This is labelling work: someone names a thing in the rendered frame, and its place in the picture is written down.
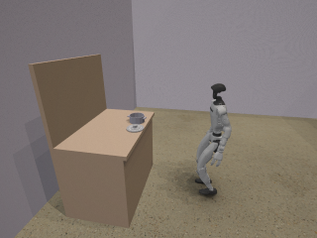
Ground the right robot thigh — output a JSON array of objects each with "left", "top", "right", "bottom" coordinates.
[{"left": 196, "top": 132, "right": 211, "bottom": 162}]

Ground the lid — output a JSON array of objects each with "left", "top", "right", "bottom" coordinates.
[{"left": 126, "top": 124, "right": 145, "bottom": 133}]

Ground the robot left upper arm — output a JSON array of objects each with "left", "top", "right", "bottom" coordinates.
[{"left": 217, "top": 106, "right": 232, "bottom": 132}]

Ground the table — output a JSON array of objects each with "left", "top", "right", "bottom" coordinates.
[{"left": 28, "top": 54, "right": 155, "bottom": 228}]

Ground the robot right foot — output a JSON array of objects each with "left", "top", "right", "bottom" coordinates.
[{"left": 195, "top": 178, "right": 212, "bottom": 183}]

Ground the robot left hand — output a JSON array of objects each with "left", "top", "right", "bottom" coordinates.
[{"left": 210, "top": 151, "right": 223, "bottom": 167}]

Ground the robot left forearm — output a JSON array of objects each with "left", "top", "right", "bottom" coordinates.
[{"left": 217, "top": 127, "right": 232, "bottom": 153}]

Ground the pot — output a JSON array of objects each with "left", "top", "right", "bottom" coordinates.
[{"left": 127, "top": 112, "right": 147, "bottom": 125}]

